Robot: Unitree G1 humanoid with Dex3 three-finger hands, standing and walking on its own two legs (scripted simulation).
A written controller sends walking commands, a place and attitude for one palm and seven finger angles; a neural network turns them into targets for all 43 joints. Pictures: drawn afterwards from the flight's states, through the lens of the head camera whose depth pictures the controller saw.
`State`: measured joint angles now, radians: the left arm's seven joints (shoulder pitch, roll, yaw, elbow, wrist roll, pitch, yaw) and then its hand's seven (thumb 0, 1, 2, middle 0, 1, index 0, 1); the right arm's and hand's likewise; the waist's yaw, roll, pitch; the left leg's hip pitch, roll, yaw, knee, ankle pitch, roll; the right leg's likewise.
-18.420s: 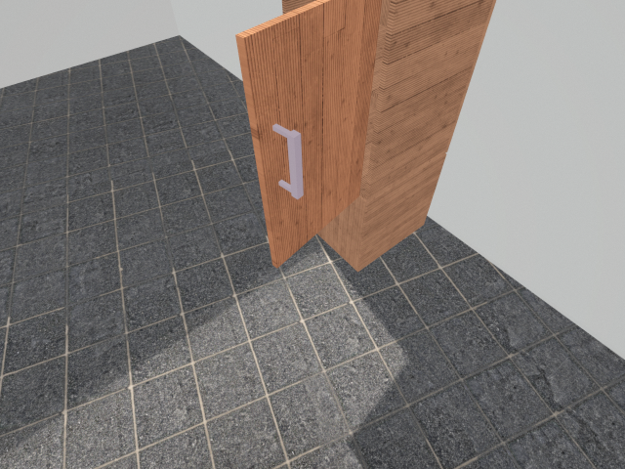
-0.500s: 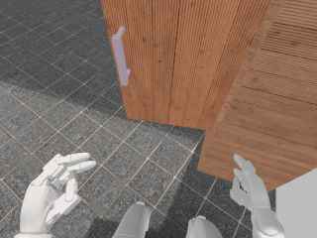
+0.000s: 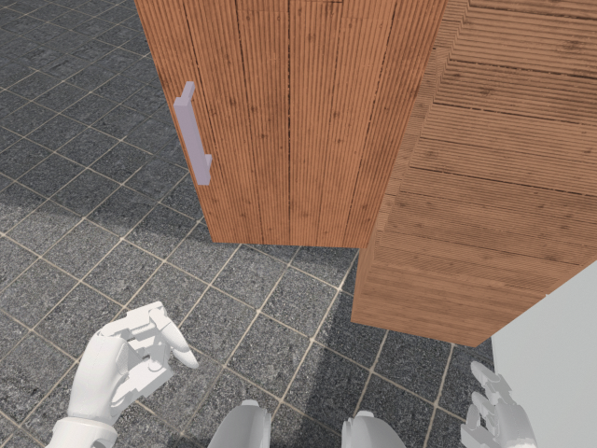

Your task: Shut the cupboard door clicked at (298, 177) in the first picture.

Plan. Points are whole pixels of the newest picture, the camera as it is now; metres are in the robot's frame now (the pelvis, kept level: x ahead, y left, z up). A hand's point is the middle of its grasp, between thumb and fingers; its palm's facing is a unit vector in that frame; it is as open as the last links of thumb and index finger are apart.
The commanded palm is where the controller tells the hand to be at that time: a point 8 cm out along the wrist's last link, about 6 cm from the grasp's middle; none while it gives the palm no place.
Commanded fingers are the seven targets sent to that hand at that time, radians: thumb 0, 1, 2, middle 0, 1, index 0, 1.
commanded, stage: raise the hand and make a fist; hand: left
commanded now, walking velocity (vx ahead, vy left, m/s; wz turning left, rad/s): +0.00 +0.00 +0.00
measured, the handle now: (196, 137) +0.53 +0.19 +0.09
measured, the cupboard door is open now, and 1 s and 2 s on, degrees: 100 100 100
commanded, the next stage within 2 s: bring the fist close to the handle in 0.84 s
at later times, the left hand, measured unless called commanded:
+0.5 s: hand (117, 308) +0.25 +0.21 +0.10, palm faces +0.06 -1.00 -0.05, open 3.1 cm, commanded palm +0.22 +0.25 +0.09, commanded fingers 0.00 0.90 0.90 -1.30 -1.50 -1.30 -1.50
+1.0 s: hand (151, 330) +0.24 +0.18 +0.07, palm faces -0.04 -1.00 -0.03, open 3.1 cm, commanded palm +0.24 +0.24 +0.09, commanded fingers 0.00 0.90 0.90 -1.30 -1.50 -1.30 -1.50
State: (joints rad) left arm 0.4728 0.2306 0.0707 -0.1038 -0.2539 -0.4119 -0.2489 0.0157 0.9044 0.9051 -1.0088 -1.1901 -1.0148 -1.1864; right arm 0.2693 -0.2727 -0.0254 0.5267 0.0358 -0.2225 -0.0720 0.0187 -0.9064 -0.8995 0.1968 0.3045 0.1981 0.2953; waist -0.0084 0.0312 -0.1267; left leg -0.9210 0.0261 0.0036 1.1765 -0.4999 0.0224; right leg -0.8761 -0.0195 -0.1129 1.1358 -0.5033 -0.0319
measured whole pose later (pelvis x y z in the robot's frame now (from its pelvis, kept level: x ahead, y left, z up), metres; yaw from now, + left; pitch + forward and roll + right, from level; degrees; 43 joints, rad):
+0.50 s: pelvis +0.03 +0.01 +0.02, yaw +0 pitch +12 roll -3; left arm 0.38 0.25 0.18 -0.11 -0.29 -0.33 -0.21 0.02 0.90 0.90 -1.29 -1.49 -1.30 -1.49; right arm 0.27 -0.23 0.04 0.49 0.02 -0.18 -0.05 0.01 -0.90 -0.90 0.20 0.31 0.20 0.30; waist 0.01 0.04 -0.12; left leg -0.78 0.02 0.00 1.06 -0.49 0.03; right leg -0.72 -0.02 -0.11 1.00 -0.48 -0.01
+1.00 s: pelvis +0.02 +0.00 +0.02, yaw +0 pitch +12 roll -2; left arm 0.37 0.24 0.12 -0.03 -0.27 -0.29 -0.26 0.02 0.90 0.90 -1.30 -1.50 -1.30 -1.50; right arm 0.26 -0.25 0.04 0.48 0.03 -0.17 -0.06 0.02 -0.90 -0.90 0.20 0.30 0.20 0.30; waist 0.00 0.05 -0.12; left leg -0.78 0.02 0.00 1.05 -0.48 0.03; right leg -0.73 -0.02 -0.11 1.00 -0.48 -0.02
